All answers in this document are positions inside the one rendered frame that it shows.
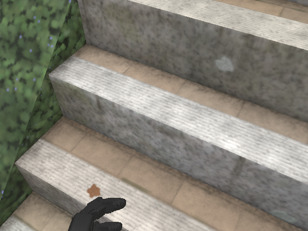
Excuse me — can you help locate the left robot hand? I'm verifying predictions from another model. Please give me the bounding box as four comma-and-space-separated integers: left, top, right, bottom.
67, 196, 126, 231

